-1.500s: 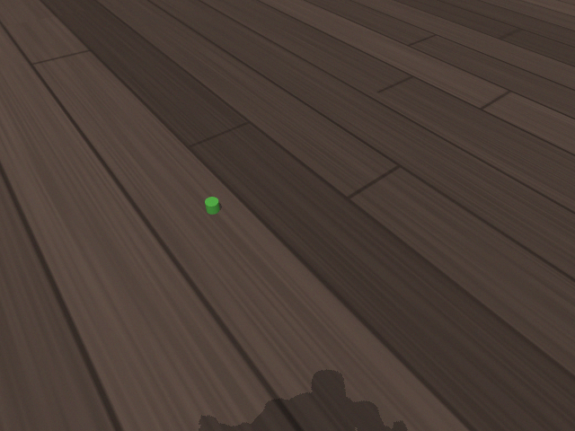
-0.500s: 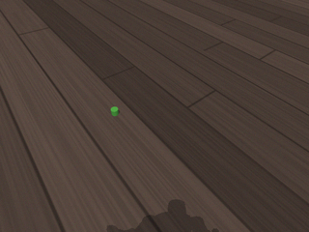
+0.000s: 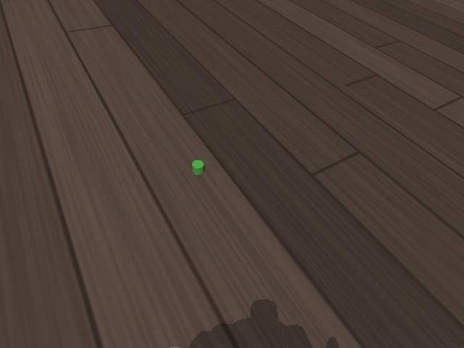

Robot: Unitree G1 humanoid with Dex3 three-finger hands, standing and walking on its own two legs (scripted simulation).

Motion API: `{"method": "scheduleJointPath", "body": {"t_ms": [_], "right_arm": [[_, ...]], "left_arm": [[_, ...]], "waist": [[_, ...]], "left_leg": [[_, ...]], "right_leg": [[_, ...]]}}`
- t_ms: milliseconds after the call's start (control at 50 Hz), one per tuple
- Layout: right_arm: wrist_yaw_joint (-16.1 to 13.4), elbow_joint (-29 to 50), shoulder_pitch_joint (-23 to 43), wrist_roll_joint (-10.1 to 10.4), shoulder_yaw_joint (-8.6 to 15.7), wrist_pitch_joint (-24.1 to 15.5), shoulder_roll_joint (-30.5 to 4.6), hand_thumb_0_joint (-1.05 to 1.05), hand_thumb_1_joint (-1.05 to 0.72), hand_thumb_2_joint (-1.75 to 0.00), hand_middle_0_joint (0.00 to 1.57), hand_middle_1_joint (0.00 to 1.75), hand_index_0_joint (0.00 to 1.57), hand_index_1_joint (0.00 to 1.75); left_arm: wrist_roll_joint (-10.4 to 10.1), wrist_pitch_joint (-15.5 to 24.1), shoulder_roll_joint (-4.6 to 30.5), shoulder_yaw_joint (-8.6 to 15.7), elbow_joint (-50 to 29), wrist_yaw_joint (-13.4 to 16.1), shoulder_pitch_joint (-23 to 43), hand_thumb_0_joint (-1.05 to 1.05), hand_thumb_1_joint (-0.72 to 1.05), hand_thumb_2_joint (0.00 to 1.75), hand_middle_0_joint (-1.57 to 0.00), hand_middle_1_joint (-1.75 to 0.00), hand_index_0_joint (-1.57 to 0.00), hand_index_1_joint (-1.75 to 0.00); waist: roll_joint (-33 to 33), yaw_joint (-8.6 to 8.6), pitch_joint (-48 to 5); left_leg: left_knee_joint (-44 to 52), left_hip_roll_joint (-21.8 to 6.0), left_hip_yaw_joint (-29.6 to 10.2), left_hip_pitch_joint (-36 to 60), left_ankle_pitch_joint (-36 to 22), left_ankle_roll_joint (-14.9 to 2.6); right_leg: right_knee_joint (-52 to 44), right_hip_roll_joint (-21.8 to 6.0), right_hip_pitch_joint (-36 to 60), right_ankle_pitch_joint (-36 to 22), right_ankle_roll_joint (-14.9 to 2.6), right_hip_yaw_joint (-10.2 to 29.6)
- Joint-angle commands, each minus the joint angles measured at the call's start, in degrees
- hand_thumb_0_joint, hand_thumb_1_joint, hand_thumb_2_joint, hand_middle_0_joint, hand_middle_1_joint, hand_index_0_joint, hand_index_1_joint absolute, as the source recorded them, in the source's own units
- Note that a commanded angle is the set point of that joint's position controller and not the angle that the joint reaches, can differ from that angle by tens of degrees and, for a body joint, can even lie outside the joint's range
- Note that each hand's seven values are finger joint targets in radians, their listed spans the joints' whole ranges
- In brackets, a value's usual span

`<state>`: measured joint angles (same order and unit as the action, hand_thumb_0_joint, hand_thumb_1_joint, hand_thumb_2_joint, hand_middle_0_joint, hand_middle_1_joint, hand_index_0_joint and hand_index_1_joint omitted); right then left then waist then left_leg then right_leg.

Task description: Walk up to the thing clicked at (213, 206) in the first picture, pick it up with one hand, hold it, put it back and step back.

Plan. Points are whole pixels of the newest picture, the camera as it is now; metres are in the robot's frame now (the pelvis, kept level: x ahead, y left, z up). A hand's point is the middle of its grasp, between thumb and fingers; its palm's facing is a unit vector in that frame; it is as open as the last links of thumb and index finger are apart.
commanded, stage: walk up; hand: left
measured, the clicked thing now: (197, 167) +1.13 +0.20 -0.73
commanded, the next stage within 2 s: none
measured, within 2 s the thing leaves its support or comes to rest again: neither
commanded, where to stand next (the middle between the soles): +0.75 -0.04 m, yaw +0 degrees
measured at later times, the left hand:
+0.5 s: hand (119, 248) +0.34 +0.25 -0.12, palm faces -0.09 -0.91 -0.40, open 7.4 cm
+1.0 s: hand (135, 208) +0.46 +0.26 -0.16, palm faces -0.05 -0.94 -0.33, open 7.4 cm
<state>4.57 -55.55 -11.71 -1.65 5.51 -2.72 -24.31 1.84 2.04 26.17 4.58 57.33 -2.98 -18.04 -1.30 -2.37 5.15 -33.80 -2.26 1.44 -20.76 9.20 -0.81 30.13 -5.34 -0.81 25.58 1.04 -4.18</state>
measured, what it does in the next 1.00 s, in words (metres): walks ahead: right foot, then left foot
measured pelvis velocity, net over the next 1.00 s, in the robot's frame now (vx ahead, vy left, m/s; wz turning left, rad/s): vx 0.43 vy -0.01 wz -0.01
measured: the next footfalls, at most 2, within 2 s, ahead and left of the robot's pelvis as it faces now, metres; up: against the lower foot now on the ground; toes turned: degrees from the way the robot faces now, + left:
right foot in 0.46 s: +0.36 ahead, -0.15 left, +0.00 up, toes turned -5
left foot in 0.90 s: +0.54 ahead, +0.10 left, +0.00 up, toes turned +5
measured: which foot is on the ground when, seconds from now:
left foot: down 0.00-0.50, up 0.52-0.88, down 0.90-1.00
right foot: down 0.00-0.02, up 0.04-0.44, down 0.46-0.94, up 0.96-1.00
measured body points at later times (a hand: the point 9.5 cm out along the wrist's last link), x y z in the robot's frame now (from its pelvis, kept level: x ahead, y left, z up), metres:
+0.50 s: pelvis +0.22 -0.02 +0.00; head +0.25 -0.05 +0.44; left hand +0.34 +0.30 -0.09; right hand +0.22 -0.34 -0.14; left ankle +0.09 +0.12 -0.71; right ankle +0.32 -0.14 -0.73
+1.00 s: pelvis +0.43 -0.01 +0.00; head +0.45 +0.01 +0.45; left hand +0.46 +0.31 -0.13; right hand +0.52 -0.33 -0.09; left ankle +0.50 +0.09 -0.72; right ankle +0.35 -0.14 -0.67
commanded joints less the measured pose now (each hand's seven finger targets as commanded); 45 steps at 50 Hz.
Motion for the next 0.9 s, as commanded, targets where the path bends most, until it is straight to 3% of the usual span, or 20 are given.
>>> {"method": "scheduleJointPath", "body": {"t_ms": [0, 20, 40, 60, 100, 140, 220, 320, 400, 440, 460, 480, 500, 520, 540, 600, 700, 800, 840, 880], "right_arm": [[-2.16, 2.48, -16.00, -1.06, 5.94, -1.76, -19.91, 0.00, -0.90, -0.90, 0.20, 0.30, 0.20, 0.30], [-1.94, 4.70, -9.37, 0.97, 5.95, -1.72, -21.35, 0.00, -0.90, -0.90, 0.20, 0.30, 0.20, 0.30], [-2.16, 5.50, -7.16, 1.20, 5.41, -1.50, -20.17, 0.00, -0.90, -0.90, 0.20, 0.30, 0.20, 0.30], [-2.43, 6.27, -4.79, 1.06, 4.36, -1.77, -17.80, 0.00, -0.90, -0.90, 0.20, 0.30, 0.20, 0.30], [-2.63, 7.31, -3.44, 1.34, 2.87, -2.57, -14.34, 0.00, -0.90, -0.90, 0.20, 0.30, 0.20, 0.30], [-2.55, 7.31, -4.22, 1.45, 2.54, -3.28, -13.55, 0.00, -0.90, -0.90, 0.20, 0.30, 0.20, 0.30], [-2.41, 8.94, -4.28, 1.25, 2.51, -3.69, -14.15, 0.00, -0.90, -0.90, 0.20, 0.30, 0.20, 0.30], [-2.39, 9.32, -7.17, 1.54, 2.48, -3.71, -14.23, 0.00, -0.90, -0.90, 0.20, 0.30, 0.20, 0.30], [-3.05, 10.52, -8.01, 1.40, 2.34, -3.09, -13.92, 0.00, -0.90, -0.90, 0.20, 0.30, 0.20, 0.30], [-3.29, 11.14, -9.70, 1.36, 1.28, -2.68, -11.43, 0.00, -0.90, -0.90, 0.20, 0.30, 0.20, 0.30], [-3.33, 12.05, -12.04, 1.52, 0.16, -2.74, -8.20, 0.00, -0.90, -0.90, 0.20, 0.30, 0.20, 0.30], [-3.36, 12.67, -14.11, 2.28, -0.48, -2.73, -6.96, 0.00, -0.90, -0.90, 0.20, 0.30, 0.20, 0.30], [-4.20, 11.06, -11.75, 1.79, 0.40, -2.31, -12.59, 0.00, -0.90, -0.90, 0.20, 0.30, 0.20, 0.30], [-4.35, 10.43, -8.94, 1.74, 0.89, -2.42, -13.53, 0.00, -0.90, -0.90, 0.20, 0.30, 0.20, 0.30], [-4.15, 9.91, -8.22, 2.43, 0.68, -2.37, -12.36, 0.00, -0.90, -0.90, 0.20, 0.30, 0.20, 0.30], [-2.89, 8.76, -11.59, 2.15, 0.26, -1.30, -9.30, 0.00, -0.90, -0.90, 0.20, 0.30, 0.20, 0.30], [-1.38, 10.59, -6.50, 1.08, 0.62, -0.79, -8.52, 0.00, -0.90, -0.90, 0.20, 0.30, 0.20, 0.30], [-1.09, 11.87, -2.37, 0.59, 1.05, -2.28, -7.84, 0.00, -0.90, -0.90, 0.20, 0.30, 0.20, 0.30], [-1.19, 10.87, -5.11, 0.59, 1.53, -2.67, -8.15, 0.00, -0.90, -0.90, 0.20, 0.30, 0.20, 0.30], [-2.09, 7.93, -14.36, -0.19, 3.06, -3.27, -12.27, 0.00, -0.90, -0.90, 0.20, 0.30, 0.20, 0.30]], "left_arm": [[-1.07, 1.59, 5.54, 0.95, -8.90, 0.43, 2.45, 0.00, 0.90, 0.90, -0.20, -0.30, -0.20, -0.30], [-0.60, 1.06, 11.29, 1.76, -8.59, 1.09, 3.65, 0.00, 0.90, 0.90, -0.20, -0.30, -0.20, -0.30], [-0.87, 1.28, 12.43, 1.46, -8.43, 1.16, 4.83, 0.00, 0.90, 0.90, -0.20, -0.30, -0.20, -0.30], [-1.42, 1.28, 12.21, 1.39, -7.51, 0.97, 4.19, 0.00, 0.90, 0.90, -0.20, -0.30, -0.20, -0.30], [-1.76, 1.22, 11.50, 1.48, -5.19, 0.31, -0.55, 0.00, 0.90, 0.90, -0.20, -0.30, -0.20, -0.30], [-1.42, 0.85, 10.27, 1.47, -5.31, -0.36, -1.20, 0.00, 0.90, 0.90, -0.20, -0.30, -0.20, -0.30], [-1.00, 0.81, 9.30, 1.62, -8.01, -1.45, 2.68, 0.00, 0.90, 0.90, -0.20, -0.30, -0.20, -0.30], [-0.72, 1.48, 7.94, 1.78, -10.94, -2.40, 10.82, 0.00, 0.90, 0.90, -0.20, -0.30, -0.20, -0.30], [-0.95, 2.28, 7.02, 2.06, -10.62, -1.80, 8.55, 0.00, 0.90, 0.90, -0.20, -0.30, -0.20, -0.30], [-0.79, 2.92, 9.42, 3.45, -8.33, -0.71, -1.55, 0.00, 0.90, 0.90, -0.20, -0.30, -0.20, -0.30], [-0.34, 3.39, 13.24, 4.78, -7.31, 0.06, -8.14, 0.00, 0.90, 0.90, -0.20, -0.30, -0.20, -0.30], [-0.83, 3.58, 17.23, 5.48, -7.93, 0.42, -9.66, 0.00, 0.90, 0.90, -0.20, -0.30, -0.20, -0.30], [-1.89, 3.28, 17.27, 5.56, -8.58, 0.67, -6.66, 0.00, 0.90, 0.90, -0.20, -0.30, -0.20, -0.30], [-2.52, 2.91, 15.39, 5.05, -9.39, 1.00, -5.08, 0.00, 0.90, 0.90, -0.20, -0.30, -0.20, -0.30], [-2.73, 2.92, 13.51, 4.27, -9.99, 1.32, -3.19, 0.00, 0.90, 0.90, -0.20, -0.30, -0.20, -0.30], [-2.51, 3.26, 10.04, 2.67, -11.23, 1.50, 1.28, 0.00, 0.90, 0.90, -0.20, -0.30, -0.20, -0.30], [-1.41, 3.88, 11.12, 2.91, -14.24, 1.10, 0.61, 0.00, 0.90, 0.90, -0.20, -0.30, -0.20, -0.30], [-1.34, 3.58, 11.89, 2.74, -14.99, 0.63, -0.19, 0.00, 0.90, 0.90, -0.20, -0.30, -0.20, -0.30], [-1.41, 3.21, 12.52, 2.74, -15.24, 0.59, 0.82, 0.00, 0.90, 0.90, -0.20, -0.30, -0.20, -0.30], [-1.36, 2.83, 9.13, 1.27, -15.76, 0.78, -1.16, 0.00, 0.90, 0.90, -0.20, -0.30, -0.20, -0.30]], "waist": [[18.24, 9.90, -10.32], [12.42, 7.93, -6.79], [8.79, 6.75, -2.93], [5.27, 5.00, 0.05], [5.11, 2.87, 0.54], [6.92, 2.30, 1.18], [10.26, 2.79, 4.00], [7.05, 4.92, 3.83], [5.95, 3.25, -1.85], [-1.49, -2.04, -10.18], [-10.92, -4.17, -14.77], [-18.48, -3.70, -15.00], [-14.16, -3.83, -12.50], [-9.70, -3.56, -9.13], [-5.67, -2.47, -6.33], [-7.64, 1.91, -2.28], [-6.80, 0.88, -0.62], [-6.08, -0.19, -2.57], [-3.95, 2.31, -4.28], [6.44, 6.91, -9.64]], "left_leg": [[22.29, -17.96, -40.40, 30.39, 35.10, -11.09], [25.24, -22.02, -44.16, 23.01, 41.36, -15.36], [25.06, -21.60, -42.15, 18.45, 38.60, -15.71], [23.38, -18.37, -32.38, 15.48, 31.24, -13.27], [21.72, -13.64, -19.87, 12.34, 17.81, -10.21], [23.32, -11.30, -14.20, 8.57, 11.91, -9.17], [25.51, -11.41, -10.21, 7.59, 13.16, -11.36], [22.57, -10.24, -7.33, 9.98, 6.81, -10.22], [11.69, -10.58, -5.17, 14.12, -13.85, -8.68], [-9.18, -5.69, -0.68, 12.55, -21.86, -5.86], [-24.01, -2.19, 1.14, 1.98, -9.04, -3.99], [-33.17, 6.05, 1.82, -13.52, 17.58, -1.51], [-37.64, 2.38, -2.36, -16.95, 21.22, -1.80], [-39.55, 1.19, -5.32, -15.62, 19.24, -1.58], [-38.84, 0.51, -7.78, -13.48, 16.42, -1.46], [-30.33, -0.62, -5.39, -6.30, 8.88, -1.28], [-14.49, -2.29, -1.63, -8.95, 5.39, 1.66], [-0.72, -2.08, 0.89, -0.44, -1.43, 0.49], [3.04, -1.01, 2.44, 7.89, -3.96, -0.76], [5.10, -0.42, -0.42, 22.95, 2.95, -3.27]], "right_leg": [[35.36, 9.05, -37.81, 8.53, -4.16, 4.91], [38.32, 3.74, -35.88, 7.87, -4.60, 9.80], [39.18, 2.11, -36.35, 5.05, -4.56, 10.00], [37.28, 0.73, -36.29, -0.38, -4.67, 11.56], [31.70, -0.88, -32.38, -5.32, -3.84, 10.51], [27.90, -0.90, -28.65, -9.95, -2.16, 8.30], [17.58, -2.16, -29.57, -13.83, -0.33, 5.42], [5.57, -1.06, -26.56, -20.21, -2.13, 3.55], [1.57, 2.20, -17.94, -17.38, -3.71, 0.39], [-3.55, 4.44, -1.48, -15.80, -5.89, -0.70], [-4.92, -3.82, 9.32, -10.72, -7.87, 10.54], [-10.99, -17.71, 17.78, -12.60, -14.38, 36.46], [-11.62, -20.97, 14.90, -12.62, -18.25, 40.98], [-12.23, -19.27, 8.46, -16.88, -18.71, 36.30], [-12.02, -16.34, 2.92, -23.25, -17.08, 27.47], [-12.41, -7.20, -10.40, -26.17, -12.05, 11.77], [-15.29, -8.03, -10.15, -20.82, -14.53, 8.12], [-9.83, -9.34, -10.03, -22.48, -13.05, 7.62], [-6.19, -9.22, -13.43, -18.78, -11.72, 7.24], [12.20, -3.67, -19.94, -20.74, -8.84, 3.60]]}}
